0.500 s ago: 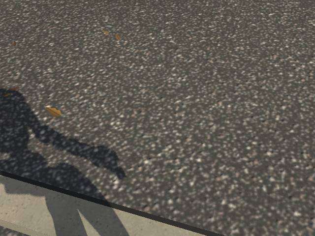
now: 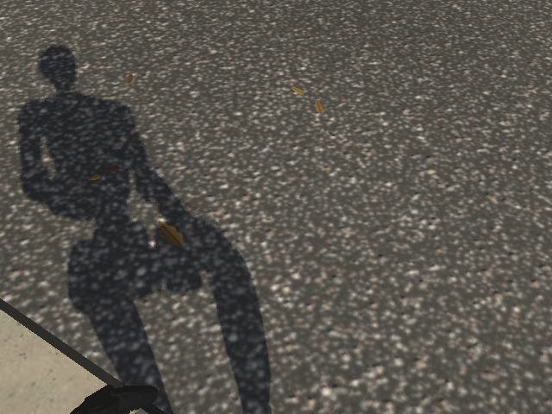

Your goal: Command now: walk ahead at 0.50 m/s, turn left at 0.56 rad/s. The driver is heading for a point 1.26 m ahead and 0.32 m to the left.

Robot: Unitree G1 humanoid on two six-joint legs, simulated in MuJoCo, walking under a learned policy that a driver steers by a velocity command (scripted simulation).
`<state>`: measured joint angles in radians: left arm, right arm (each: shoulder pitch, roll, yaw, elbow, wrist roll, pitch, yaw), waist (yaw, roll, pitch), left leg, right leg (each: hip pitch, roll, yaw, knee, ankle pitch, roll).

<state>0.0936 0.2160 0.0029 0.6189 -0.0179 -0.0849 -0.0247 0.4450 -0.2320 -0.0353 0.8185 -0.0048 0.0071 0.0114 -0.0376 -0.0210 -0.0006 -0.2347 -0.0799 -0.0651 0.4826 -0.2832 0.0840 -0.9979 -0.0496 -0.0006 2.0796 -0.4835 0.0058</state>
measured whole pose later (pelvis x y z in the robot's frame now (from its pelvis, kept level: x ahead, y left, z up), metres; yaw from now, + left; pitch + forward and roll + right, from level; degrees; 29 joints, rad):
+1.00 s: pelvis +0.51 +0.15 +0.12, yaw +28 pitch +2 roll +0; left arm 0.14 0.29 0.05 0.75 -0.02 -0.06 0.00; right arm 0.34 -0.23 -0.04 0.74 -0.01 -0.08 0.02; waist -0.04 -0.05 0.00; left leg -0.11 -0.08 0.04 0.28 -0.20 0.09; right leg -0.76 -0.13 0.07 0.99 -0.04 0.01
